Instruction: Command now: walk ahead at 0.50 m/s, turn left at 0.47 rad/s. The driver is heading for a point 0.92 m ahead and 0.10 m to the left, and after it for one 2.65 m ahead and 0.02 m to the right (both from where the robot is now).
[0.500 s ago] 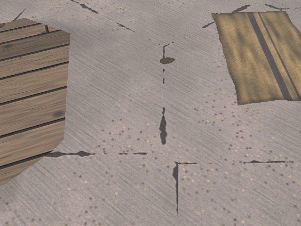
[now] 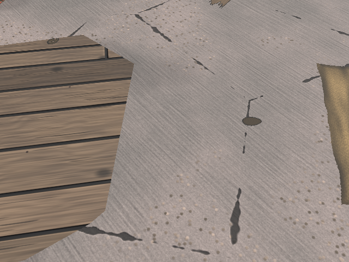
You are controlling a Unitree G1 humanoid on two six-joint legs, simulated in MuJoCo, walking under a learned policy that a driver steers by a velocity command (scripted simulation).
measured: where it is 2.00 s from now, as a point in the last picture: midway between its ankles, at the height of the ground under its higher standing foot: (144, 130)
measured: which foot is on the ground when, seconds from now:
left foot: down 0.00-0.38, up 0.40-0.84, down 0.86-1.00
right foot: up 0.00-0.36, down 0.38-0.88, up 0.90-1.00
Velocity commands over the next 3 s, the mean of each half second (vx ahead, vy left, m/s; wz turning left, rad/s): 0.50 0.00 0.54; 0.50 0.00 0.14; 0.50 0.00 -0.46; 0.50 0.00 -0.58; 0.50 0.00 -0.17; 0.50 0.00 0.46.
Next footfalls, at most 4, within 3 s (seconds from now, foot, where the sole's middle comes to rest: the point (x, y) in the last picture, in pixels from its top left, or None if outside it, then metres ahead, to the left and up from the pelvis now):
0.38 right None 0.41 -0.11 -0.76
0.86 left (121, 230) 0.56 0.23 -0.76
1.40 right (166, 154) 0.91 0.07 -0.76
1.88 left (129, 106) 1.20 0.26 -0.76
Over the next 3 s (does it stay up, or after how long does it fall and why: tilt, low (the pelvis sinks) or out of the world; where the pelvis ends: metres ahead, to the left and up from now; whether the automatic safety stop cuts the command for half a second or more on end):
stays up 1.58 0.03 -0.01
